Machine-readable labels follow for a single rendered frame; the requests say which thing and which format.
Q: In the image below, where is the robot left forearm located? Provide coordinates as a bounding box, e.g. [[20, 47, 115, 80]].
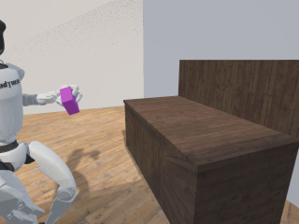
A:
[[21, 91, 58, 106]]

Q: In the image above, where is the left robot thigh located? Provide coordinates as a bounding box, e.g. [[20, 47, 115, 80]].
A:
[[24, 141, 77, 202]]

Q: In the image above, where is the robot thigh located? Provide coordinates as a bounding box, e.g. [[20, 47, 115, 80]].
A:
[[24, 141, 77, 202], [0, 163, 38, 224]]

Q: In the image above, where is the robot left hand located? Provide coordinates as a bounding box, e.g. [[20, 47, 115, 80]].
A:
[[55, 84, 83, 106]]

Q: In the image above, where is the left robot upper arm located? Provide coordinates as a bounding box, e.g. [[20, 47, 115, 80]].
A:
[[4, 63, 25, 81]]

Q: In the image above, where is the right robot thigh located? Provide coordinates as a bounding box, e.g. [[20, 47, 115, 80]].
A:
[[0, 163, 38, 224]]

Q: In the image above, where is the table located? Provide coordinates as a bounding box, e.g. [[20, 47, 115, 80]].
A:
[[123, 60, 299, 224]]

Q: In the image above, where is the robot right hand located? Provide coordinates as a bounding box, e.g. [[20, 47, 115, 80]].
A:
[[0, 185, 45, 224]]

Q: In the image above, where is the sponge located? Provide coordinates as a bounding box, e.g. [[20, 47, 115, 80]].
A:
[[60, 86, 79, 116]]

